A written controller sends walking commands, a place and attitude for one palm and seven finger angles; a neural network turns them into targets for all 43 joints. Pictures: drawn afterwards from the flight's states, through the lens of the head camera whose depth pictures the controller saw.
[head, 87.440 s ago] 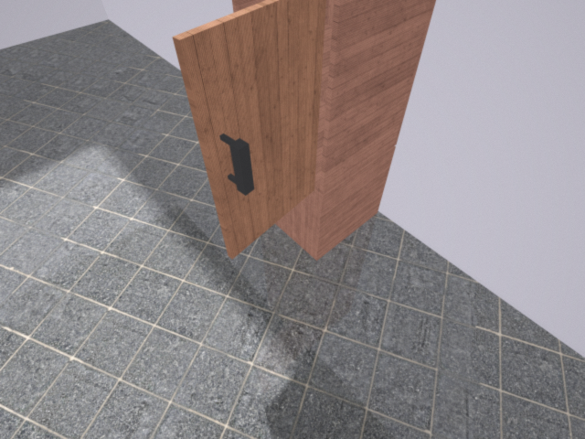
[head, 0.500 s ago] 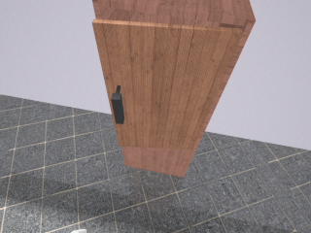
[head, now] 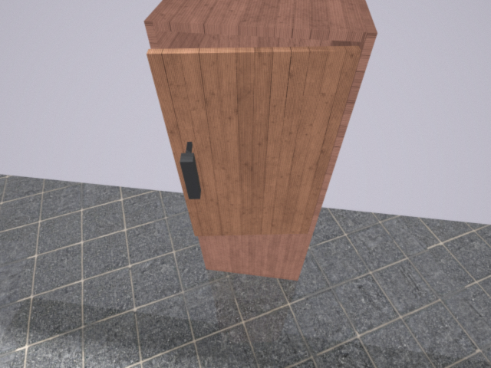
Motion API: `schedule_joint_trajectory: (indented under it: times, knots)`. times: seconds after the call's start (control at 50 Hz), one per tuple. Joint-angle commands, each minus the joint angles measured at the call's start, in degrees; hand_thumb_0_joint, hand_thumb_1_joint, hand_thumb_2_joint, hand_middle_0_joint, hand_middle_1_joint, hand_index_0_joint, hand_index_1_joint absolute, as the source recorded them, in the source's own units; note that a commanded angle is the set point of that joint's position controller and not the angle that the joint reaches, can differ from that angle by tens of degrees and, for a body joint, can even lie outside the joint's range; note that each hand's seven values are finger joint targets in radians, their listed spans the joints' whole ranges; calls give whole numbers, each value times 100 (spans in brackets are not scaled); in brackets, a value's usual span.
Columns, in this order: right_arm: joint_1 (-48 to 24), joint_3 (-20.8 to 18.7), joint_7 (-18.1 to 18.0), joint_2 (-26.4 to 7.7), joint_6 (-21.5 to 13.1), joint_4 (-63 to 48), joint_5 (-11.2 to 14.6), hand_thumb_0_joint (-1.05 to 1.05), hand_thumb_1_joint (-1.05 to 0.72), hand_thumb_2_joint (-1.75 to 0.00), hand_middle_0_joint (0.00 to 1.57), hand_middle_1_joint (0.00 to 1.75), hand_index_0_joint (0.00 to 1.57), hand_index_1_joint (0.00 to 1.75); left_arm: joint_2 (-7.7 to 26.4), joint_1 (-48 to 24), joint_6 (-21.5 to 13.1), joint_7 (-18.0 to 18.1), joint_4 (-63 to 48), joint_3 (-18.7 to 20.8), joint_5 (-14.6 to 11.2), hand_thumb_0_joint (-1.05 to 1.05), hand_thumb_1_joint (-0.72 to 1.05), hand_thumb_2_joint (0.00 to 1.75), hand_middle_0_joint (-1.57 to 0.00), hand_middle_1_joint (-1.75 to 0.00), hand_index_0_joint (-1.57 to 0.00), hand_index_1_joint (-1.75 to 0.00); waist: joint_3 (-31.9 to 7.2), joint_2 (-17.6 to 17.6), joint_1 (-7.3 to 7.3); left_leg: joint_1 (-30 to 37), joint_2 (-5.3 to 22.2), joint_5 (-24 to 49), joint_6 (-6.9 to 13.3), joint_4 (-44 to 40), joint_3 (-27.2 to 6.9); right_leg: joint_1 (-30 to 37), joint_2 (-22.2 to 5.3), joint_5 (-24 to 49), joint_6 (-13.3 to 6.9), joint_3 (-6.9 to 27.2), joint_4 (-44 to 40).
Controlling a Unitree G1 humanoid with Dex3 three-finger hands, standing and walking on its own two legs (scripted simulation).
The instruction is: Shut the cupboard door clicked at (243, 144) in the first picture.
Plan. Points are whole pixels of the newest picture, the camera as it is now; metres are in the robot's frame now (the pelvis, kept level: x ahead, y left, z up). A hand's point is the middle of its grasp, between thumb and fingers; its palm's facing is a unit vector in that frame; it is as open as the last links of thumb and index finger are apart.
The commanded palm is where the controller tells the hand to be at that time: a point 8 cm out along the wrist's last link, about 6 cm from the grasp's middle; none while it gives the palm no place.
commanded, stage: come to a stop and stand still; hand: left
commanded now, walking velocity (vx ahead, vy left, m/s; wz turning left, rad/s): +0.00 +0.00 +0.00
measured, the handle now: (192, 170) +0.52 +0.15 -0.02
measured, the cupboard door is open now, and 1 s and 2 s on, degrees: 9 9 9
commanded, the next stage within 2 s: look again from close up in 0.34 s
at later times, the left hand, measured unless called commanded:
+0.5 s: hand out of the picture -0.03 +0.14 -0.18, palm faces +0.01 -0.99 -0.17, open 7.3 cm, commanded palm none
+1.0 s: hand out of the picture -0.02 +0.18 -0.18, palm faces +0.03 -0.98 -0.19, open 7.3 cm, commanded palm none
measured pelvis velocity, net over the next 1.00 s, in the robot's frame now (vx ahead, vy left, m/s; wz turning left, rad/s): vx -0.03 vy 0.01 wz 0.02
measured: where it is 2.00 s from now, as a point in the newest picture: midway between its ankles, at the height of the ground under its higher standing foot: outside the picture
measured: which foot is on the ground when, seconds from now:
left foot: down 0.00-1.00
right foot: down 0.00-1.00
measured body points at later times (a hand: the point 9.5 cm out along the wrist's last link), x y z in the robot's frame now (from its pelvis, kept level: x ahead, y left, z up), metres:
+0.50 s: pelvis -0.01 -0.01 +0.00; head +0.02 -0.01 +0.45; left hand -0.03 +0.19 -0.16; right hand -0.04 -0.23 -0.16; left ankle +0.01 +0.10 -0.74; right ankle -0.04 -0.11 -0.74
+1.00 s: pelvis -0.03 +0.01 -0.01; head -0.03 +0.02 +0.44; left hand -0.02 +0.24 -0.17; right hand +0.02 -0.23 -0.15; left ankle +0.01 +0.10 -0.74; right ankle -0.04 -0.11 -0.74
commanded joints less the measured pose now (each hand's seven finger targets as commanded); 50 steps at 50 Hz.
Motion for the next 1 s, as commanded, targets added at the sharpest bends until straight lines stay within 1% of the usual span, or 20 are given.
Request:
schedule_joint_trajectory:
  times: [0.0, 0.04, 0.08, 0.12, 0.22, 0.26, 0.3, 0.4, 0.42, 0.44, 0.46, 0.48, 0.5, 0.54, 0.56, 0.58, 0.62, 0.72, 0.84, 0.98]
  knots:
    - [397, -36, -19, -532, -35, 33, 10, 0, -90, -90, 20, 30, 20, 30, 532, 172, -102, 24, -168, 60, -4, 0, 90, 90, -20, -30, -20, -30, 93, -468, -49, 404, 677, 517, -62, -490, -689, -442, -619, 696, -165, 608, -632]
    - [437, -19, -11, -457, 9, 101, 3, 0, -90, -90, 20, 30, 20, 30, 532, 194, -70, 19, -140, 66, 11, 0, 90, 90, -20, -30, -20, -30, 479, -324, -30, 203, 626, 42, -78, -570, -667, -625, -591, 192, -162, 609, -791]
    - [501, -7, -14, -411, 33, 155, -12, 0, -90, -90, 20, 30, 20, 30, 515, 238, -58, 11, -109, 61, 2, 0, 90, 90, -20, -30, -20, -30, 613, -96, -35, 115, 589, -202, -99, -639, -650, -729, -590, -59, -174, 662, -861]
    - [571, -4, -22, -382, 54, 179, -24, 0, -90, -90, 20, 30, 20, 30, 493, 294, -54, 1, -85, 62, -5, 0, 90, 90, -20, -30, -20, -30, 693, -33, -29, 22, 565, -351, -106, -645, -652, -793, -570, -248, -185, 688, -910]
    - [765, -6, -44, -313, 22, 198, -28, 0, -90, -90, 20, 30, 20, 30, 457, 314, -79, -10, -91, 74, -20, 0, 90, 90, -20, -30, -20, -30, 398, 1, -42, 67, 582, -185, -109, -569, -651, -603, -563, -64, -201, 688, -876]
    - [804, -5, -48, -301, 11, 214, -23, 0, -90, -90, 20, 30, 20, 30, 428, 314, -88, -5, -88, 69, -20, 0, 90, 90, -20, -30, -20, -30, 357, -153, -41, 90, 599, -77, -105, -535, -650, -572, -570, 0, -205, 681, -864]
    - [852, 3, -62, -292, -19, 225, -23, 0, -90, -90, 20, 30, 20, 30, 388, 358, -103, -5, -72, 76, -29, 0, 90, 90, -20, -30, -20, -30, 232, -74, -31, 142, 628, 76, -100, -525, -670, -496, -561, 213, -213, 648, -795]
    - [900, 13, -84, -270, -48, 249, -8, 0, -90, -90, 20, 30, 20, 30, 311, 443, -111, 10, -16, 70, -32, 0, 90, 90, -20, -30, -20, -30, 197, -84, -22, 182, 679, 331, -80, -507, -699, -412, -548, 531, -214, 593, -703]
    - [179, 53, 21, -388, -212, -128, 20, 0, -90, -90, 20, 30, 20, 30, 491, 802, -364, 233, 19, -20, 105, 0, 90, 90, -20, -30, -20, -30, 153, 277, 219, -176, 702, 1083, -204, 856, -447, -434, -870, 2775, -127, 689, -456]
    - [275, 80, 39, -303, -227, -342, 17, 0, -90, -90, 20, 30, 20, 30, 807, 809, -468, 230, -97, 46, 70, 0, 90, 90, -20, -30, -20, -30, -75, 144, -52, -197, 534, 815, -216, 752, -458, -133, -1107, 4616, -154, 769, -174]
    - [749, 48, 10, -106, -239, -280, -24, 0, -90, -90, 20, 30, 20, 30, 732, 736, -450, 194, -239, 55, 28, 0, 90, 90, -20, -30, -20, -30, -549, 98, -154, -41, 474, 520, -126, 534, -450, 204, -1075, 4529, -246, 648, 167]
    - [874, 41, -16, -163, -252, -245, -29, 0, -90, -90, 20, 30, 20, 30, 589, 759, -449, 188, -217, 8, -13, 0, 90, 90, -20, -30, -20, -30, -1009, -102, -126, 70, 545, 833, -78, 569, -534, 385, -937, 4066, -277, 572, 258]
    - [879, 22, -27, -240, -229, -242, -8, 0, -90, -90, 20, 30, 20, 30, 500, 691, -428, 180, -249, -5, -25, 0, 90, 90, -20, -30, -20, -30, -1086, -362, -147, 106, 618, 900, -55, 528, -602, 339, -818, 3236, -277, 496, 229]
    - [741, 1, -25, -329, -211, -301, -28, 0, -90, -90, 20, 30, 20, 30, 439, 574, -355, 156, -342, -18, 3, 0, 90, 90, -20, -30, -20, -30, -500, -55, -95, 4, 684, 985, -19, 412, -665, -192, -648, 1948, -277, 448, 121]
    - [667, 3, -19, -337, -183, -322, -32, 0, -90, -90, 20, 30, 20, 30, 424, 573, -320, 139, -352, -24, 6, 0, 90, 90, -20, -30, -20, -30, -181, -23, -60, -164, 677, 720, -7, 324, -721, -411, -595, 1304, -268, 465, 45]
    - [609, 0, -6, -362, -158, -344, -33, 0, -90, -90, 20, 30, 20, 30, 426, 573, -294, 125, -375, -31, 18, 0, 90, 90, -20, -30, -20, -30, 135, -132, -49, -326, 667, 426, 3, 224, -756, -639, -551, 812, -273, 502, -38]
    - [582, -22, 24, -424, -124, -394, -38, 0, -90, -90, 20, 30, 20, 30, 460, 552, -268, 103, -413, -35, 36, 0, 90, 90, -20, -30, -20, -30, 491, -280, -53, -504, 624, -134, 7, 54, -811, -964, -497, 20, -277, 552, -168]
    - [487, -49, 45, -622, -136, -480, -46, 0, -90, -90, 20, 30, 20, 30, 613, 491, -242, 70, -563, -19, 47, 0, 90, 90, -20, -30, -20, -30, 453, -248, -44, -493, 624, -368, 57, -137, -916, -1002, -454, -172, -256, 538, -139]
    - [333, -26, 46, -683, -174, -500, -31, 0, -90, -90, 20, 30, 20, 30, 705, 522, -229, 42, -648, -19, 45, 0, 90, 90, -20, -30, -20, -30, 20, -95, 20, -277, 665, 72, 89, -110, -880, -676, -495, 361, -204, 486, -111]
    - [201, -13, 52, -764, -170, -384, -15, 0, -90, -90, 20, 30, 20, 30, 789, 490, -205, 13, -609, -28, 40, 0, 90, 90, -20, -30, -20, -30, 44, -20, 27, -323, 687, -63, 67, -233, -916, -619, -511, 318, -163, 484, -213]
